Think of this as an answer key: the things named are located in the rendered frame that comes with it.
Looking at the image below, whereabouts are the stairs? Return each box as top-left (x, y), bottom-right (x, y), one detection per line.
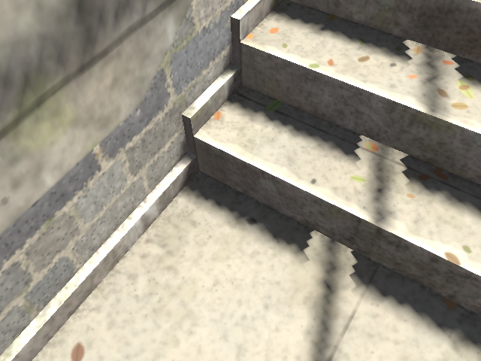
top-left (193, 0), bottom-right (481, 316)

